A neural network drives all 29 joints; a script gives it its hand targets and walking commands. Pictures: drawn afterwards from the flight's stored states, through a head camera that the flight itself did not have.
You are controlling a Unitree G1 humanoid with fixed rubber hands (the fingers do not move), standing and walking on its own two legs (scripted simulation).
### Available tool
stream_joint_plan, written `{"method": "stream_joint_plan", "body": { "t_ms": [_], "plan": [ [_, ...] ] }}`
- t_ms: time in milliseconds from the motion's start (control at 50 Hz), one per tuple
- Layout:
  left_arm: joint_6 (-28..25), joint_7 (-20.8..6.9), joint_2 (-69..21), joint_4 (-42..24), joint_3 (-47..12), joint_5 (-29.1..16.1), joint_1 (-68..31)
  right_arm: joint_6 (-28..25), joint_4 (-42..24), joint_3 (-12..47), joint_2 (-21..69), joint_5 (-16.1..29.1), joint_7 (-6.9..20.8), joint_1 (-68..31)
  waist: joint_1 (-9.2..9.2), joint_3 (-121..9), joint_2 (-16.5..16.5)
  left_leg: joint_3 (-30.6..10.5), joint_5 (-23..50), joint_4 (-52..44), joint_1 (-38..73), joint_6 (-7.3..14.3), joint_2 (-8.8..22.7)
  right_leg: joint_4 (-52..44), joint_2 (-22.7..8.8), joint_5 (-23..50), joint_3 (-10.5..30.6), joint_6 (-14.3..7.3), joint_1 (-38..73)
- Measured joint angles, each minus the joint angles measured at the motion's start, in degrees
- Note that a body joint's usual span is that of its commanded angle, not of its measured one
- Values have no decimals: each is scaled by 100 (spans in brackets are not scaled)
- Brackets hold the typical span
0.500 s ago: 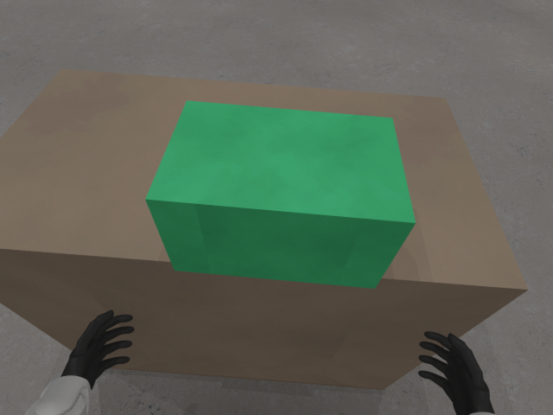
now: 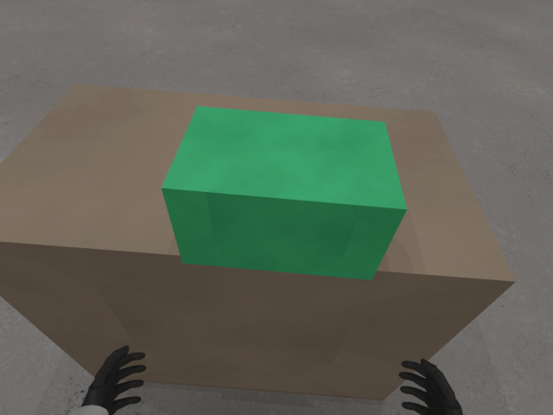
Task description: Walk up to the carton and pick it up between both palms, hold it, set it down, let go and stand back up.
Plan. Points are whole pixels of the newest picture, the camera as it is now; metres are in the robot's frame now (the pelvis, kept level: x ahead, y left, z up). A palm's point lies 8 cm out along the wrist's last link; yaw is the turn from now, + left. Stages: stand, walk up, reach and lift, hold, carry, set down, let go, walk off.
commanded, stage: set down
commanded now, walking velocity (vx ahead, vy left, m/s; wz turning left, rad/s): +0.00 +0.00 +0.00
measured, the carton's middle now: (283, 192) +0.46 +0.01 +0.09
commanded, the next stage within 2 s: let go in 0.36 s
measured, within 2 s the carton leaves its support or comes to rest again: neither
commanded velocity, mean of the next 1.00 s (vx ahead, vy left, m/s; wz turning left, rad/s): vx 0.00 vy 0.00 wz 0.00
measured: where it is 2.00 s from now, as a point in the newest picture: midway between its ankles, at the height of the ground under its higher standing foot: outside the picture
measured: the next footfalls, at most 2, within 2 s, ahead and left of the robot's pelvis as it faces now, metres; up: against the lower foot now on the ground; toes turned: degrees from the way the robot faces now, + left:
none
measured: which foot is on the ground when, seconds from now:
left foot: down 0.00-1.00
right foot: down 0.00-1.00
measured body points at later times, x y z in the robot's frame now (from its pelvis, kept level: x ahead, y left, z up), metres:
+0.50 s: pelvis +0.02 +0.00 +0.00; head +0.04 +0.00 +0.45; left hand +0.19 +0.24 -0.09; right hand +0.19 -0.24 -0.09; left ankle +0.04 +0.13 -0.74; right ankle -0.02 -0.14 -0.74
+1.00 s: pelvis +0.04 -0.01 +0.00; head +0.06 +0.00 +0.45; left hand +0.20 +0.24 -0.09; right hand +0.20 -0.25 -0.10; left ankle +0.04 +0.13 -0.74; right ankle -0.02 -0.14 -0.74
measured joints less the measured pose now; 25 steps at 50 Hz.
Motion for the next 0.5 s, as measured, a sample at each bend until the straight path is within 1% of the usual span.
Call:
{"method": "stream_joint_plan", "body": {
  "t_ms": [240, 500],
  "plan": [
    [-66, 56, -64, 294, -88, 68, 0, -126, 315, -1, 120, -204, 0, 0, 0, 0, 0, 0, -91, 112, 0, 3, 1, 114, 0, -93, 1, 0, 0],
    [-196, 39, -70, 380, -96, 123, 0, -408, 558, -1, 120, -208, 0, -50, 0, 0, 0, 0, -210, 116, 0, 3, 3, 121, 0, -215, -4, 0, -1]
  ]
}}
